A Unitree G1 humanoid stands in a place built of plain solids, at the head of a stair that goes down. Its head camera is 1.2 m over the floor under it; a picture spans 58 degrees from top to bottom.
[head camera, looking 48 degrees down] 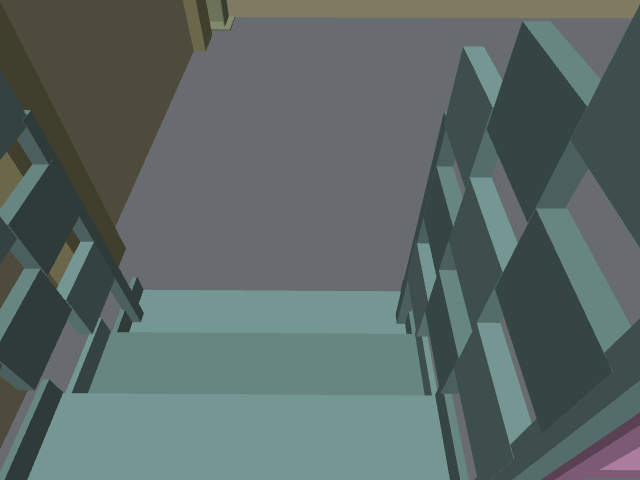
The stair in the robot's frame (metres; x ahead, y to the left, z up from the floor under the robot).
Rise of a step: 0.14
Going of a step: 0.30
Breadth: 1.22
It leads straight ahead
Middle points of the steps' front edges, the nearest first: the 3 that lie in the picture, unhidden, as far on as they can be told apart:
0.56 0.22 -0.14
0.86 0.22 -0.28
1.16 0.22 -0.43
